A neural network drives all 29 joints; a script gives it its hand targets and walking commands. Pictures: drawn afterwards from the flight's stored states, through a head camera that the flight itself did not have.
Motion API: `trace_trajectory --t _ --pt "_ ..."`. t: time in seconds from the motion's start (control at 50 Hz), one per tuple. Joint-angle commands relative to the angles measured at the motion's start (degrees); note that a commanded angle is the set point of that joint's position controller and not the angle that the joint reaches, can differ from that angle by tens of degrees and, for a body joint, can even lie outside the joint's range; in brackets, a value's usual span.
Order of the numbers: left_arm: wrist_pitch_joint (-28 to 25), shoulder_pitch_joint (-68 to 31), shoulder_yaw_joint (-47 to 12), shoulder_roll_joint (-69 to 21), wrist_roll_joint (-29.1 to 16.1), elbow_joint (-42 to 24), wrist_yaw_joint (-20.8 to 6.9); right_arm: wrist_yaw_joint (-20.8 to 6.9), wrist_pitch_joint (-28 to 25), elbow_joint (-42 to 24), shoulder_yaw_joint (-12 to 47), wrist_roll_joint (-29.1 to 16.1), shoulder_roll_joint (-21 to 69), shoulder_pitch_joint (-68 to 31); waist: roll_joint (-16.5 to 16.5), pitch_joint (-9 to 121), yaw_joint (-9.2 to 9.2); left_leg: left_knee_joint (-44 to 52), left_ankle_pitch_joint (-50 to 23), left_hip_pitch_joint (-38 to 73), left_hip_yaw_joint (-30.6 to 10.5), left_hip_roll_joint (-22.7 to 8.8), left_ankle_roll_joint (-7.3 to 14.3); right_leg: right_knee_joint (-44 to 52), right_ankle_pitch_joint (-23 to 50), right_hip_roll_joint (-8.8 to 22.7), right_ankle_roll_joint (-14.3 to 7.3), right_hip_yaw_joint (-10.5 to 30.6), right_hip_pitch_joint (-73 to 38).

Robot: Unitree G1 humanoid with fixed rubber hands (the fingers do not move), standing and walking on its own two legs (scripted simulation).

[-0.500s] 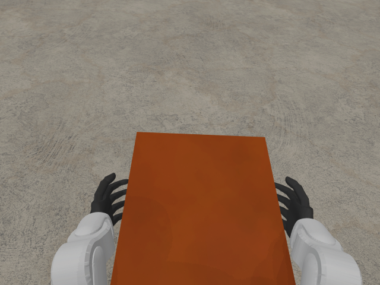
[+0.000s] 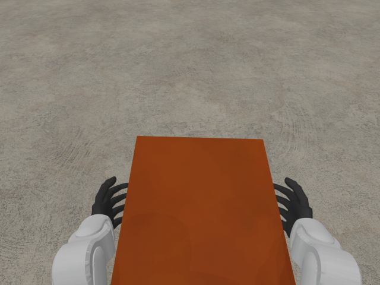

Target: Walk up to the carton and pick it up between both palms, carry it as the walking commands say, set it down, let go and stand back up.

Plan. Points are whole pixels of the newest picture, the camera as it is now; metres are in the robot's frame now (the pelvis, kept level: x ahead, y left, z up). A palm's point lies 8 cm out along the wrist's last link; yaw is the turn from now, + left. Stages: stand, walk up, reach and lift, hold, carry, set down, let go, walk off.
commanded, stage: carry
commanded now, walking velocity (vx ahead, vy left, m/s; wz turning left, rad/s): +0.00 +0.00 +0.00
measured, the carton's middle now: (197, 218) +0.26 +0.00 +0.02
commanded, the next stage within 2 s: none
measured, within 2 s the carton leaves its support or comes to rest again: neither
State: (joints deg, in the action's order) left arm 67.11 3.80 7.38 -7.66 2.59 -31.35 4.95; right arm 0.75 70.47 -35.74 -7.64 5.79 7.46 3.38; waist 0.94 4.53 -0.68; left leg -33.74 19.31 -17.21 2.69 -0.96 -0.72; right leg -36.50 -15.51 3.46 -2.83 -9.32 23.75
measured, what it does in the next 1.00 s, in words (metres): stands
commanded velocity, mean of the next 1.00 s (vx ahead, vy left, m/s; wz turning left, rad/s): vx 0.00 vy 0.00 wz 0.00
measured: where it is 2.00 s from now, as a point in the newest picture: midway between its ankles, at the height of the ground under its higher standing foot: outside the picture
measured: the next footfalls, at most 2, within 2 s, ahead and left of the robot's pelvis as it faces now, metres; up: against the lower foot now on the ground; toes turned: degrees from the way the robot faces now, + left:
none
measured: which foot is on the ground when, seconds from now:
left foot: down 0.00-1.00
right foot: down 0.00-1.00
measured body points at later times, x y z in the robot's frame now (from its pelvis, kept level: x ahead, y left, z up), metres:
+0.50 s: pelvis -0.02 +0.00 +0.00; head -0.03 +0.00 +0.45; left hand +0.21 +0.17 +0.08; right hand +0.22 -0.17 +0.09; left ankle -0.02 +0.12 -0.72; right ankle +0.04 -0.09 -0.72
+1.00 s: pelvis -0.02 +0.00 +0.00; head -0.03 +0.00 +0.45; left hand +0.21 +0.18 +0.07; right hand +0.22 -0.17 +0.08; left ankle -0.02 +0.12 -0.72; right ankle +0.04 -0.09 -0.72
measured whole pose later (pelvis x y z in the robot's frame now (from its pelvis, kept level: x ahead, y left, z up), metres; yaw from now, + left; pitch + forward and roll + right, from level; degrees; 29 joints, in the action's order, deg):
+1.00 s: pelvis -0.02 +0.00 +0.00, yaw +0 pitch +2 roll +1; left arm 66.9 3.6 8.8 -7.6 4.2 -27.9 4.7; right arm 1.3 68.9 -28.8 -6.9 5.8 7.4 1.6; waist -1.5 5.2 -0.7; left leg -33.4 17.5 -17.7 3.0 -0.5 -0.5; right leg -34.9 -13.3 3.7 -2.6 -8.9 23.7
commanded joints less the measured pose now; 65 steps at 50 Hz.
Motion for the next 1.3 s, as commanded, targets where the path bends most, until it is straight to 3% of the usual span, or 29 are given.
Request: trace_trajectory --t 0.0,0.06,0.22,0.9,0.92,0.94,1.0,1.02,1.04,1.08,1.14,1.28 --pt "0.9 -26.9 -43.8 -42.0 -19.3 -10.6 -8.4 -4.1 -1.6 -5.8 44.5 -22.7 41.3 -26.8 4.5 13.9 -0.44 13.0 -15.0 2.2 -11.8 -9.7 3.6 7.6 2.3 2.6 2.9 5.8 -7.3" --pt "1.1 -29.5 -45.5 -42.1 -19.7 -11.2 -8.3 -4.2 -1.8 -4.4 43.1 -22.2 41.8 -26.5 3.2 15.5 -0.03 9.5 -15.0 -0.9 -6.5 -5.8 2.7 8.8 7.5 5.1 2.1 7.8 -13.5" --pt "1.2 -29.6 -44.4 -41.6 -19.1 -10.3 -8.6 -4.1 -1.6 -5.1 44.0 -22.2 41.8 -28.0 -1.6 14.0 0.48 8.9 -8.0 -0.9 -5.4 -4.0 2.6 13.6 2.1 7.2 1.4 10.7 -11.2" --pt "-1.5 -33.3 -42.5 -40.7 -18.5 -7.1 -8.8 -3.8 -4.5 -0.4 41.8 -19.9 41.4 -30.1 -0.8 13.9 0.7 8.5 -8.5 -1.0 -4.8 -4.1 2.2 12.2 5.9 7.1 1.2 10.4 -11.0" --pt "-2.1 -32.5 -40.0 -38.4 -16.8 -2.9 -8.9 -3.9 -5.1 3.5 39.6 -18.3 39.2 -29.7 -0.8 14.1 0.69 8.3 -8.5 -0.9 -4.8 -4.1 2.3 12.1 5.9 7.0 1.3 10.2 -11.4" --pt "-2.2 -32.5 -41.5 -39.8 -17.5 -4.8 -9.0 -3.9 -5.2 1.1 41.1 -19.3 40.5 -30.2 -0.5 14.3 0.62 8.5 -8.6 -0.8 -4.8 -4.2 2.3 12.0 6.3 6.9 1.3 10.1 -11.4" --pt "-3.3 -32.7 -40.0 -38.6 -16.3 -1.7 -9.0 -4.1 -6.3 4.3 39.3 -18.0 39.0 -30.2 0.0 14.4 0.59 8.3 -9.0 -0.5 -4.8 -4.2 2.3 11.8 7.1 7.0 1.3 10.2 -11.2" --pt "-3.4 -33.4 -41.7 -40.1 -17.5 -4.3 -9.0 -4.1 -6.5 1.4 41.0 -19.0 40.5 -30.9 -0.3 14.1 0.59 8.5 -8.8 -0.7 -4.9 -4.3 2.3 11.8 6.4 7.0 1.3 10.2 -10.9" --pt "-4.1 -32.8 -39.4 -38.1 -15.8 -0.1 -9.1 -4.2 -7.2 5.6 38.6 -17.4 38.5 -30.4 -0.3 14.3 0.58 8.3 -8.9 -0.7 -4.8 -4.3 2.3 11.7 7.1 6.9 1.2 10.1 -11.2" --pt "-4.7 -34.2 -40.9 -39.7 -16.9 -2.4 -9.3 -4.3 -7.6 3.8 39.8 -18.1 40.2 -31.1 -1.0 14.1 0.57 8.4 -8.3 -1.1 -4.9 -4.3 2.3 11.9 6.3 6.9 1.3 10.0 -11.1" --pt "-6.0 -34.0 -39.0 -38.0 -15.4 1.5 -9.4 -4.5 -9.1 7.3 37.7 -16.5 38.2 -31.2 -0.1 13.9 0.54 8.5 -7.4 -0.9 -4.8 -4.2 2.3 12.1 4.9 7.0 1.2 10.2 -10.4" --pt "-9.2 -35.8 -38.9 -38.8 -15.1 3.5 -9.7 -4.9 -12.3 9.1 37.0 -15.8 38.5 -32.6 -0.3 13.9 0.44 7.9 -6.9 -1.2 -4.6 -4.3 2.0 12.0 5.6 7.1 1.2 10.3 -10.5"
